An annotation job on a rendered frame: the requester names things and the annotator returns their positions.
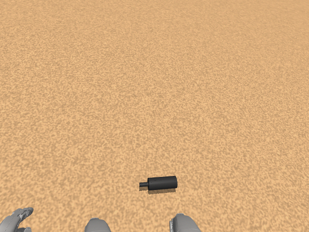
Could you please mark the left robot hand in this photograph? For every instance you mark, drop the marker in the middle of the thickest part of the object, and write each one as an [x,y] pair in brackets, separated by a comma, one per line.
[11,223]

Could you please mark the bottle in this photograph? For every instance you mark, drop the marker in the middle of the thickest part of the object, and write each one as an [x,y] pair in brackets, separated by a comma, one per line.
[156,183]

